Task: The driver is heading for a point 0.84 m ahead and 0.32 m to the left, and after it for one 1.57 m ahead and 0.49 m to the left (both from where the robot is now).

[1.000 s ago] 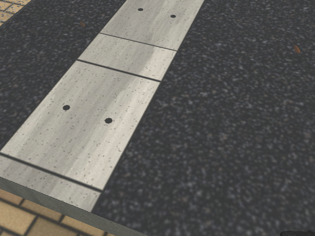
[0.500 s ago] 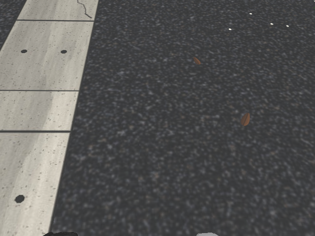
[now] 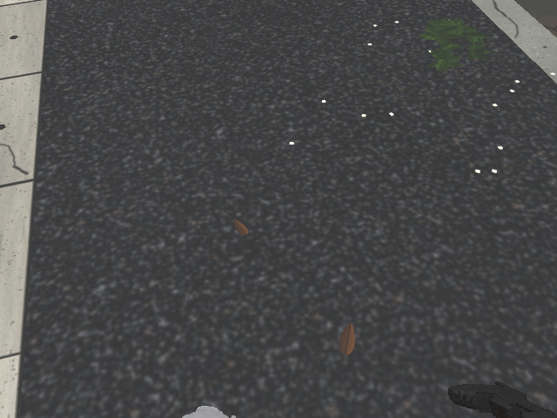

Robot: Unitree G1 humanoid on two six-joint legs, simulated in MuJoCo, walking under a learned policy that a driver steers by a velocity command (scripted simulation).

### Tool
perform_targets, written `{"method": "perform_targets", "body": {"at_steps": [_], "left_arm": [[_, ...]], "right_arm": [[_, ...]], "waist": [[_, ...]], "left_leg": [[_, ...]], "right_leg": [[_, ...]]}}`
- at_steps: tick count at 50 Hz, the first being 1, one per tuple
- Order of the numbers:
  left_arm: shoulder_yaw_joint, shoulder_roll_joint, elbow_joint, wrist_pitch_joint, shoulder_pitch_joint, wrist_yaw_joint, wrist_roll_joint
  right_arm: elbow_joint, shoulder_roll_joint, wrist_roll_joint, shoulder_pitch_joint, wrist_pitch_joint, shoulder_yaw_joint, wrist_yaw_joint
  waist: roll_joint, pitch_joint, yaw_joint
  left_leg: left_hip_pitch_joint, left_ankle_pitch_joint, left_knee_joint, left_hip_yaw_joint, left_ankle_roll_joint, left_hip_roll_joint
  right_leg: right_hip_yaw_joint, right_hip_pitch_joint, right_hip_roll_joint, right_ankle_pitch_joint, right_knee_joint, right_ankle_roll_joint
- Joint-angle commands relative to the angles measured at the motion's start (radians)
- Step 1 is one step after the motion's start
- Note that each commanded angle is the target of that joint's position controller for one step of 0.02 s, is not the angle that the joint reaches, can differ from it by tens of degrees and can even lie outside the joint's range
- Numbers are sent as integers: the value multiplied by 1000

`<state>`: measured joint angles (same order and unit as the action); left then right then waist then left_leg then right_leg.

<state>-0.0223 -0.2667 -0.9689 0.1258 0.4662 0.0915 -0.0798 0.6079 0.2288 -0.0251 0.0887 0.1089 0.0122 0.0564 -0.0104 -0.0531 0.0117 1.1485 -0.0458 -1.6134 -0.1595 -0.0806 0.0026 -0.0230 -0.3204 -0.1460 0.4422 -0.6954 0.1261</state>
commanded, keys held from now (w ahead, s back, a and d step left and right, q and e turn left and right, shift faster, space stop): w+q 0.02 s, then q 0.98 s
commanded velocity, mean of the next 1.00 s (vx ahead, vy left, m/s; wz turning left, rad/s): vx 0.13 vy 0.00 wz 0.44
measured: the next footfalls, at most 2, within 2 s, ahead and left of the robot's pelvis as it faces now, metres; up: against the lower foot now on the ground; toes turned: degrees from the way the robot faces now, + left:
left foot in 0.20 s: +0.33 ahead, +0.08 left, +0.00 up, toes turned -2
right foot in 0.56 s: +0.41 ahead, -0.14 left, +0.00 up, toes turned +20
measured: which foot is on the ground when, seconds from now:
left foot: up 0.00-0.18, down 0.20-0.56, up 0.58-0.92, down 0.94-1.00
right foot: down 0.00-0.18, up 0.20-0.54, down 0.56-0.94, up 0.96-1.00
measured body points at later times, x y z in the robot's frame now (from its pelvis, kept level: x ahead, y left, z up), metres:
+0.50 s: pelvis +0.26 -0.02 +0.02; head +0.28 -0.02 +0.47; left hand +0.44 +0.25 -0.05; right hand +0.36 -0.28 -0.10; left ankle +0.29 +0.08 -0.71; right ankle +0.35 -0.17 -0.69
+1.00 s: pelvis +0.28 -0.01 +0.01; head +0.30 +0.02 +0.46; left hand +0.24 +0.30 -0.10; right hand +0.57 -0.14 -0.06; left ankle +0.24 +0.09 -0.72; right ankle +0.35 -0.15 -0.68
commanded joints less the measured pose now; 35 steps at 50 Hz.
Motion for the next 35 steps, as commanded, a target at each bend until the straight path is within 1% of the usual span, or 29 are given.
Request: {"method": "perform_targets", "body": {"at_steps": [1,3,5,6,7,8,9,10,11,12,13,14,15,16,17,18,20,22,23,24,26,27,28,29,30,31,32,33,35], "left_arm": [[-26,-128,114,60,-11,-34,8],[-32,-149,133,57,29,-32,35],[-43,-197,175,59,-51,-19,56],[-52,-241,174,57,-49,-20,54],[-64,-277,185,50,-55,-27,54],[-72,-307,216,37,-97,-37,57],[-64,-324,275,15,-230,-38,58],[-23,-182,241,-12,-154,-3,26],[26,19,262,-20,2,9,3],[14,-21,321,-5,21,-21,34],[-8,-152,379,-2,-156,-38,63],[-20,-174,368,-5,-150,-65,27],[-23,-176,365,-9,-141,-93,-19],[-18,-164,360,-14,-152,-104,-33],[-10,-130,360,-21,-132,-105,-16],[-1,-110,349,-35,-114,-94,13],[11,-94,342,-63,-174,-76,49],[3,-113,347,-80,-222,-70,47],[-10,-102,407,-89,-356,-142,133],[-2,-97,418,-84,-374,-167,139],[-18,-115,396,-65,-306,-165,124],[-34,-142,376,-59,-275,-158,106],[-46,-183,382,-68,-259,-161,81],[-61,-224,389,-92,-284,-156,39],[-64,-189,387,-98,-279,-152,43],[-54,-133,400,-99,-312,-154,56],[-49,-107,400,-100,-346,-151,68],[-47,-104,402,-100,-369,-148,74],[-53,-117,388,-104,-365,-145,66]], "right_arm": [[-69,119,12,-113,6,-39,9],[-93,109,12,-174,-15,-38,7],[-86,108,5,-146,-38,-39,19],[-58,109,2,-92,-41,-40,27],[-6,137,14,10,-31,-49,23],[81,186,25,190,-16,-67,7],[221,236,33,529,-1,-90,-18],[339,161,-16,729,15,-73,-34],[292,175,-58,730,21,-76,-34],[230,244,-37,545,31,-104,-25],[148,200,-21,283,25,-98,-31],[108,135,10,151,9,-73,-30],[76,129,19,58,9,-62,-11],[89,153,14,96,5,-68,7],[92,194,7,107,8,-83,16],[88,239,4,99,19,-101,17],[75,256,6,117,35,-119,12],[60,239,5,155,35,-119,6],[80,247,73,201,-40,-130,-41],[79,231,74,232,-74,-123,-66],[43,201,59,187,-115,-120,-91],[28,173,63,183,-120,-117,-94],[22,93,50,225,-122,-95,-89],[-12,76,47,245,-114,-91,-86],[-12,153,27,256,-103,-107,-77],[6,199,37,251,-109,-123,-75],[20,201,43,248,-124,-128,-80],[18,189,40,240,-140,-126,-86],[-13,136,40,196,-151,-107,-85]], "waist": [[106,-6,-25],[116,21,-29],[137,57,25],[143,69,43],[125,72,58],[105,63,98],[-6,21,230],[-310,-159,252],[-208,-417,128],[-99,-401,71],[7,-243,78],[35,-219,14],[44,-109,-58],[5,-65,-83],[-5,-69,-114],[15,-73,-121],[-8,-65,-70],[-54,-51,-32],[-43,-6,16],[-75,-37,10],[-141,-90,-38],[-131,-101,-39],[6,-142,-16],[239,-108,22],[267,-115,14],[189,-95,10],[129,-64,18],[125,-42,20],[124,-14,12]], "left_leg": [[-242,31,313,153,71,-26],[-221,3,608,157,91,-32],[-460,-42,862,214,79,-76],[-567,-63,902,237,81,-108],[-665,-86,934,267,91,-145],[-803,-102,993,283,98,-170],[-1060,-315,1208,251,57,-135],[-1458,-602,1192,60,-73,82],[-1776,-1154,995,-228,-304,227],[-1781,-1186,1016,-446,-438,390],[-1570,-877,1081,-374,-381,343],[-1337,-755,1153,-272,-336,258],[-1053,-639,1250,-215,-321,187],[-814,-574,1308,-187,-304,142],[-693,-541,1331,-169,-290,103],[-642,-471,1345,-140,-261,69],[-639,-299,1351,-119,-207,28],[-691,-39,1345,-187,-189,51],[-757,-33,1291,-248,-169,48],[-828,-23,1266,-287,-154,68],[-879,61,1207,-310,-95,67],[-824,155,1145,-272,-44,23],[-695,475,963,-167,16,-50],[-493,695,773,16,71,-166],[-434,664,563,39,115,-80],[-428,597,471,38,136,-50],[-429,541,419,45,154,-34],[-427,498,367,60,168,-25],[-450,432,394,104,184,-8]], "right_leg": [[-124,-16,152,-539,340,-148],[-134,207,207,-771,365,-158],[-43,156,212,-1089,377,-189],[-22,147,219,-1242,346,-220],[4,156,218,-1365,287,-280],[24,150,201,-1492,192,-377],[60,74,138,-1484,-105,-503],[-5,-169,68,-124,-720,-470],[-133,-363,8,180,-917,-452],[-272,-510,27,178,-969,-429],[-231,-629,60,132,-951,-387],[-180,-519,104,81,-808,-304],[-145,-404,157,49,-633,-251],[-104,-197,198,75,-525,-236],[-49,-72,199,59,-476,-246],[0,-14,196,2,-377,-264],[28,27,170,-68,-239,-282],[-8,9,163,-140,-145,-262],[-58,-88,111,-209,-13,-234],[-77,-102,92,-211,53,-225],[-87,-16,99,-315,240,-191],[-105,88,164,-406,321,-157],[-268,236,378,-472,334,-68],[-479,258,555,-651,352,79],[-549,239,610,-639,366,152],[-442,220,546,-580,347,125],[-332,187,472,-535,332,79],[-266,155,439,-559,330,65],[-160,110,399,-638,348,69]]}}
Keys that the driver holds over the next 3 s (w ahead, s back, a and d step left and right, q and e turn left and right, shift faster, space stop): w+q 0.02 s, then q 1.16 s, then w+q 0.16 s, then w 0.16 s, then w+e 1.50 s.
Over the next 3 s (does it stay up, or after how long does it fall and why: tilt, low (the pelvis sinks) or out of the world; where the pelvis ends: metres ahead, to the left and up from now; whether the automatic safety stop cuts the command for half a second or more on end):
stays up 0.90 0.41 0.03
